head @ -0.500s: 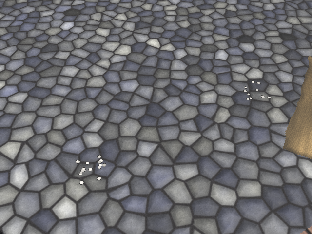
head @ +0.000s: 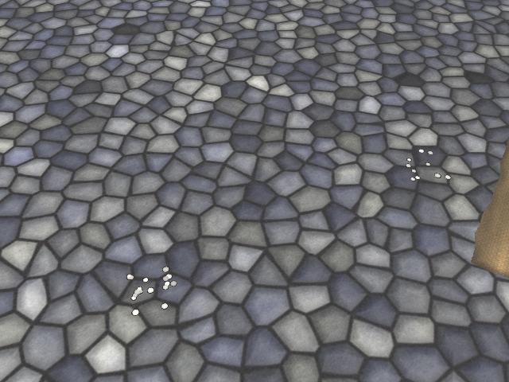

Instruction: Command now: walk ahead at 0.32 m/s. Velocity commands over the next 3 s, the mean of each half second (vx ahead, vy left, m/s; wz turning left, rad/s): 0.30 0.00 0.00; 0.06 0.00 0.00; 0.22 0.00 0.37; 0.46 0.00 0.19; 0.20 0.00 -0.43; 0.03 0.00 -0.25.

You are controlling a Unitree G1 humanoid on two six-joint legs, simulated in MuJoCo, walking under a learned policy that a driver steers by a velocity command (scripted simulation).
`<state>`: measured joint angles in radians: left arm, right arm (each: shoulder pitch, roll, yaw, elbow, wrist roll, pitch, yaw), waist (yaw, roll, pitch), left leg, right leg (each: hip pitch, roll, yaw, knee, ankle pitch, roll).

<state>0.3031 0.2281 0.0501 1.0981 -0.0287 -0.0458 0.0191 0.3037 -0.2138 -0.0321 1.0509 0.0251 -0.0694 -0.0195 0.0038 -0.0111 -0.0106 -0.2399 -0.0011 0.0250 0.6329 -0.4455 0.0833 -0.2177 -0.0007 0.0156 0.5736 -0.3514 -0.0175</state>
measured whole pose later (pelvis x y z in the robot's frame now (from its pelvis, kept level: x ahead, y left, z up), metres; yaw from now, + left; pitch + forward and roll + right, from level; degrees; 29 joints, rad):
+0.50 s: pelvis +0.20 -0.02 -0.01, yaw +1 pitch +1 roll +0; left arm -0.02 0.24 0.03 0.90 0.01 -0.08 -0.03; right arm 0.40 -0.23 -0.02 1.05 0.01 -0.07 -0.01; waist -0.05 0.01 0.06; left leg -0.19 -0.02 -0.08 1.06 -0.58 -0.03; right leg -0.48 0.03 -0.05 0.55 -0.11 -0.08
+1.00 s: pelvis +0.29 -0.01 +0.01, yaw +0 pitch +0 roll +0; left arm 0.18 0.22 0.02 1.05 0.00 -0.02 0.02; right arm 0.24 -0.20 -0.04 1.04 0.00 -0.03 -0.04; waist 0.01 -0.01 0.02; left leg -0.23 0.02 0.01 0.50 -0.27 -0.01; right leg -0.26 0.02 -0.04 0.47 -0.21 -0.03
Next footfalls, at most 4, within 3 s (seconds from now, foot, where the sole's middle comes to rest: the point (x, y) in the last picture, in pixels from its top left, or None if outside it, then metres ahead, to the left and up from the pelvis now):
0.42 right None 0.36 -0.11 -0.77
0.74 left None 0.33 0.11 -0.77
1.46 left None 0.43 0.19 -0.77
1.98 right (219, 277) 0.85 0.13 -0.77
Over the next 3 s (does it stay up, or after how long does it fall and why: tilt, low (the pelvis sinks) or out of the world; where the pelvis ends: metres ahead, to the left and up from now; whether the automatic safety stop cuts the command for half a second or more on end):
stays up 0.86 0.22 0.01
